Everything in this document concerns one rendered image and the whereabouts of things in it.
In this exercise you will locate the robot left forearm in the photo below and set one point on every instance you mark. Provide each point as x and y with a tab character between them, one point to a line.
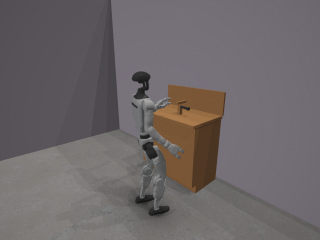
155	108

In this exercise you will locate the left robot foot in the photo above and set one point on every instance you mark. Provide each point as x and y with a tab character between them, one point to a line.
146	198

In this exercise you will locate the robot right upper arm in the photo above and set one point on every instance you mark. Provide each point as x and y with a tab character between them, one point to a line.
148	107

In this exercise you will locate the tap lever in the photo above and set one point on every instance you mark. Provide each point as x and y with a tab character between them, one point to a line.
186	108

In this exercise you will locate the left robot hand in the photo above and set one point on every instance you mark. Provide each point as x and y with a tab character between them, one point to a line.
160	104

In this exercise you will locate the robot right forearm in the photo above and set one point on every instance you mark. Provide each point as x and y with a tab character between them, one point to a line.
158	138

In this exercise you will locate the counter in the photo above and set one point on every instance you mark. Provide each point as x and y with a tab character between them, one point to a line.
196	131

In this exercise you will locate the humanoid robot head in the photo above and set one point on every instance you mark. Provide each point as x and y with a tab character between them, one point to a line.
141	77

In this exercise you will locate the right robot hand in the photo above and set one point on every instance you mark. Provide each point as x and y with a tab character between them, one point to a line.
174	150

